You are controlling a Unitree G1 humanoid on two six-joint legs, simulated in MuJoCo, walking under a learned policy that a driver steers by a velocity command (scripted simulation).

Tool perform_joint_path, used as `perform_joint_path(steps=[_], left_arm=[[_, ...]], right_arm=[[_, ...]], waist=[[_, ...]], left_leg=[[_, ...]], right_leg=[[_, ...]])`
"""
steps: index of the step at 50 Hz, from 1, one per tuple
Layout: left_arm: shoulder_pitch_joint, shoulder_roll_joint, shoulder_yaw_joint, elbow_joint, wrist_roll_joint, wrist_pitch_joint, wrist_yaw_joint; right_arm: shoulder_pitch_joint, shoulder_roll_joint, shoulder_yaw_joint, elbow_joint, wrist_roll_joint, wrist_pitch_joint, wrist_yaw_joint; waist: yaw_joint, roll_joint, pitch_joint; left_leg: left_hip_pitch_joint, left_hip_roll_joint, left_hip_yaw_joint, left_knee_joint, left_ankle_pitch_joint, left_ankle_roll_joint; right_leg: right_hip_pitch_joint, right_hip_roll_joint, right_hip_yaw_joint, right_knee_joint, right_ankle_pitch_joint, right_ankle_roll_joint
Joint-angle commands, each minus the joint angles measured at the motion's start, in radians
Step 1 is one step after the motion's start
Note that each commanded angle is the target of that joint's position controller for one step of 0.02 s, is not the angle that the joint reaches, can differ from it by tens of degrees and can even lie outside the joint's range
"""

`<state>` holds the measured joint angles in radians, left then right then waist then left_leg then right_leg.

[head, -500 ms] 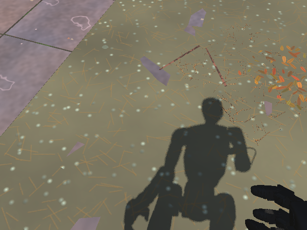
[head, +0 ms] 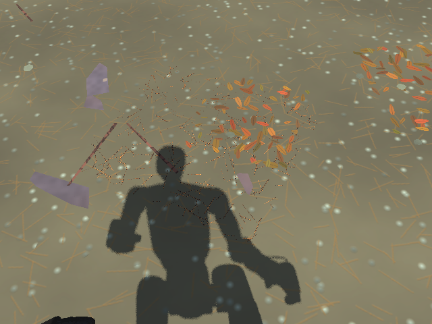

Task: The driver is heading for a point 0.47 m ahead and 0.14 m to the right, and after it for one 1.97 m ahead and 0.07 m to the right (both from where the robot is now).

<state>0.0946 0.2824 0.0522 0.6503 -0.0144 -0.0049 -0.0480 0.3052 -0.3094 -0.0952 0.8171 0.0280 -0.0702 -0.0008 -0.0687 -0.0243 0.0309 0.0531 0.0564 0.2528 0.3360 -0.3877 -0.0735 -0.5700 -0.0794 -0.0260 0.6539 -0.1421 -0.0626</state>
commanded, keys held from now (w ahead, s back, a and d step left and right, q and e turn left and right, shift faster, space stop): w+e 0.46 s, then e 0.24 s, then q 0.30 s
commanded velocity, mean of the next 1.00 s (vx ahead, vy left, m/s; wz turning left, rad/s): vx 0.34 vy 0.00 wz -0.43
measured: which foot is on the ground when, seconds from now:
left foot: down 0.00-0.04, up 0.06-0.50, down 0.52-0.94, up 0.96-1.00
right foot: up 0.00-0.00, down 0.02-0.54, up 0.56-0.90, down 0.92-1.00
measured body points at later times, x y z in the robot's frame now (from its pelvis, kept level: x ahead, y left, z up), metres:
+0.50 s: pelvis +0.28 -0.03 +0.01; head +0.30 -0.05 +0.46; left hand +0.39 +0.25 -0.10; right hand +0.46 -0.32 -0.06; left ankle +0.46 +0.05 -0.71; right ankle +0.13 -0.10 -0.72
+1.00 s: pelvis +0.41 -0.07 +0.01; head +0.43 -0.10 +0.46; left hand +0.69 +0.07 -0.07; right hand +0.39 -0.36 -0.12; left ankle +0.46 +0.05 -0.72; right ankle +0.40 -0.21 -0.73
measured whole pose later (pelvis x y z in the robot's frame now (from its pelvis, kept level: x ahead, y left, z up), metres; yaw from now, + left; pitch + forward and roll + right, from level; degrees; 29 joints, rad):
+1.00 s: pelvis +0.41 -0.07 +0.01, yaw -24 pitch +0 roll +1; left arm 0.12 0.24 0.03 0.62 0.02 0.04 0.03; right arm 0.20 -0.28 -0.03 0.84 0.01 -0.03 0.03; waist -0.06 0.02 0.04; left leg -0.26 0.02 0.03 0.55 -0.33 -0.02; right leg -0.32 -0.02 0.01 0.52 -0.21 0.01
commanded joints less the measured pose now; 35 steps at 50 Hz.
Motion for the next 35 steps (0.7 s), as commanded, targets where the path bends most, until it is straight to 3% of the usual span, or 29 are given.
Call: perform_joint_path(steps=[1, 2, 3, 4, 5, 6, 7, 8, 12, 16, 21, 24, 25, 26, 27, 28, 29, 30, 31, 32, 33, 35], left_arm=[[0.282, 0.194, 0.092, 0.012, -0.004, 0.000, 0.013], [0.379, 0.316, 0.124, 0.024, -0.015, 0.005, 0.034], [0.330, 0.355, 0.114, -0.023, -0.010, -0.015, 0.025], [0.318, 0.259, 0.087, -0.031, -0.008, -0.034, 0.014], [0.297, 0.214, 0.073, -0.021, -0.005, -0.047, 0.014], [0.234, 0.185, 0.063, -0.026, -0.003, -0.050, 0.016], [0.179, 0.151, 0.051, -0.037, 0.003, -0.051, 0.020], [0.151, 0.141, 0.046, -0.053, 0.013, -0.051, 0.025], [0.180, 0.162, 0.053, -0.037, 0.004, -0.058, 0.049], [0.235, 0.168, 0.057, -0.007, -0.005, -0.050, 0.066], [0.298, 0.167, 0.060, 0.030, -0.014, -0.037, 0.071], [0.276, 0.169, 0.064, 0.030, -0.010, -0.024, 0.077], [0.250, 0.154, 0.060, 0.019, -0.010, -0.019, 0.077], [0.231, 0.116, 0.047, -0.003, -0.003, -0.018, 0.075], [0.297, 0.060, 0.029, -0.029, 0.017, -0.020, 0.079], [0.424, 0.076, 0.023, -0.036, -0.004, -0.024, 0.077], [0.407, 0.173, 0.048, -0.006, -0.015, -0.016, 0.078], [0.296, 0.204, 0.059, -0.025, -0.014, -0.003, 0.078], [0.243, 0.198, 0.062, -0.036, -0.007, 0.011, 0.080], [0.226, 0.185, 0.066, -0.048, -0.001, 0.023, 0.082], [0.244, 0.150, 0.061, -0.047, -0.006, 0.035, 0.080], [0.235, 0.096, 0.046, -0.061, -0.009, 0.046, 0.081]], right_arm=[[-0.053, -0.157, -0.032, -0.065, 0.006, 0.005, -0.007], [-0.019, -0.070, -0.001, -0.103, -0.038, 0.001, -0.010], [0.000, -0.022, 0.025, -0.147, -0.039, -0.029, -0.005], [-0.103, -0.121, 0.004, -0.156, 0.002, -0.052, 0.005], [-0.145, -0.122, 0.007, -0.169, 0.015, -0.065, 0.008], [-0.148, -0.110, 0.009, -0.157, -0.008, -0.071, -0.002], [-0.140, -0.119, 0.001, -0.150, -0.031, -0.066, -0.009], [-0.126, -0.120, -0.002, -0.148, -0.035, -0.055, -0.006], [-0.172, -0.074, 0.010, -0.157, -0.046, -0.028, -0.005], [-0.313, -0.036, 0.029, -0.189, -0.037, -0.032, 0.006], [-0.405, -0.061, 0.025, -0.220, -0.022, -0.052, 0.031], [-0.345, -0.094, 0.008, -0.211, -0.024, -0.064, 0.031], [-0.268, -0.108, -0.004, -0.192, -0.034, -0.069, 0.024], [-0.166, -0.144, -0.016, -0.183, -0.055, -0.075, 0.018], [-0.040, -0.217, -0.031, -0.177, -0.073, -0.070, 0.012], [-0.005, -0.211, -0.030, -0.152, -0.057, -0.050, 0.020], [-0.056, -0.120, -0.008, -0.182, -0.036, -0.036, 0.018], [-0.101, -0.073, 0.007, -0.196, -0.036, -0.022, 0.010], [-0.147, -0.054, 0.017, -0.194, -0.040, -0.012, 0.008], [-0.179, -0.048, 0.020, -0.185, -0.042, -0.008, 0.006], [-0.194, -0.060, 0.018, -0.174, -0.048, -0.005, 0.005], [-0.211, -0.088, 0.007, -0.155, -0.051, -0.005, 0.001]], waist=[[0.200, 0.046, -0.149], [0.195, -0.174, -0.209], [0.133, -0.284, -0.374], [0.193, -0.126, -0.328], [0.176, -0.103, -0.214], [0.131, -0.018, -0.147], [0.094, -0.025, -0.113], [0.069, -0.046, -0.103], [0.066, -0.013, -0.073], [0.117, -0.048, -0.034], [0.148, -0.063, -0.011], [0.108, -0.106, -0.017], [0.064, -0.108, -0.055], [0.014, -0.081, -0.165], [0.011, 0.112, -0.332], [0.059, 0.400, -0.447], [0.048, 0.237, -0.349], [0.029, 0.148, -0.238], [0.045, 0.089, -0.159], [0.071, 0.095, -0.115], [0.091, 0.125, -0.089], [0.096, 0.165, -0.077]], left_leg=[[-0.162, 0.163, -0.014, 0.394, 0.816, 0.124], [-0.505, 0.072, -0.002, 0.773, 0.287, 0.053], [-0.772, -0.096, -0.240, 1.017, -0.231, 0.023], [-0.881, -0.044, -0.344, 1.066, -0.165, 0.044], [-0.913, -0.005, -0.327, 1.019, -0.079, 0.071], [-0.858, 0.038, -0.329, 0.931, -0.001, 0.077], [-0.783, 0.064, -0.334, 0.851, 0.048, 0.075], [-0.725, 0.072, -0.337, 0.820, 0.081, 0.070], [-0.708, 0.040, -0.312, 0.638, 0.204, 0.019], [-0.663, -0.013, -0.312, 0.347, 0.426, 0.000], [-0.595, -0.054, -0.332, 0.177, 0.448, 0.026], [-0.505, -0.069, -0.328, 0.128, 0.333, 0.066], [-0.393, -0.079, -0.302, 0.074, 0.371, 0.090], [-0.183, 0.009, -0.356, 0.096, 0.484, 0.141], [0.150, 0.233, -0.577, 0.175, 0.765, 0.236], [0.324, 0.417, -0.945, 0.110, 0.713, 0.386], [0.221, 0.389, -0.885, 0.082, 0.610, 0.358], [0.100, 0.339, -0.709, 0.079, 0.630, 0.318], [-0.029, 0.286, -0.587, 0.063, 0.708, 0.301], [-0.124, 0.250, -0.515, 0.046, 0.723, 0.289], [-0.211, 0.217, -0.449, 0.010, 0.709, 0.278], [-0.255, 0.208, -0.375, -0.041, 0.749, 0.299]], right_leg=[[0.454, 0.139, -0.086, -0.064, -0.014, -0.085], [0.731, -0.083, 0.305, -0.126, -0.022, -0.192], [0.907, -0.247, 0.848, -0.328, -0.255, -0.358], [0.885, -0.250, 0.800, -0.393, -0.300, -0.309], [0.780, -0.219, 0.665, -0.380, -0.256, -0.273], [0.641, -0.176, 0.558, -0.368, -0.151, -0.236], [0.530, -0.141, 0.474, -0.372, -0.031, -0.216], [0.463, -0.119, 0.438, -0.393, 0.036, -0.214], [0.387, -0.078, 0.335, -0.424, 0.215, -0.223], [0.364, -0.027, 0.290, -0.414, 0.131, -0.171], [0.421, -0.056, 0.382, -0.342, 0.063, -0.150], [0.468, -0.059, 0.445, -0.241, 0.157, -0.119], [0.464, -0.014, 0.427, -0.150, 0.261, -0.087], [0.405, 0.045, 0.382, 0.036, 0.274, -0.043], [0.184, 0.151, 0.281, 0.351, -0.096, 0.021], [-0.066, 0.210, 0.225, 0.605, -0.553, 0.069], [-0.124, 0.130, 0.251, 0.704, -0.497, 0.093], [-0.141, 0.101, 0.200, 0.722, -0.428, 0.111], [-0.121, 0.072, 0.170, 0.689, -0.389, 0.126], [-0.094, 0.039, 0.158, 0.635, -0.359, 0.128], [-0.033, 0.027, 0.133, 0.589, -0.339, 0.128], [-0.010, 0.026, 0.090, 0.495, -0.297, 0.138]])
Keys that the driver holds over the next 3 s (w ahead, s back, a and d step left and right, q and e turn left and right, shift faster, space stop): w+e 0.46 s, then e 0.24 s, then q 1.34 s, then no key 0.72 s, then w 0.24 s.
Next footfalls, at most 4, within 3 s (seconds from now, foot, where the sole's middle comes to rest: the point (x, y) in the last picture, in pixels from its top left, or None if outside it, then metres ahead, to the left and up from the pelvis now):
0.02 right None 0.17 -0.11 -0.76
0.52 left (212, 313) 0.49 0.04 -0.76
0.92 right None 0.44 -0.22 -0.76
1.18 left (222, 313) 0.49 0.00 -0.76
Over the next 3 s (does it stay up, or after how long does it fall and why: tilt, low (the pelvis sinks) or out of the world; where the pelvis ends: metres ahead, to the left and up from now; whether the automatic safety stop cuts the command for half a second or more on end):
stays up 0.44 -0.05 0.01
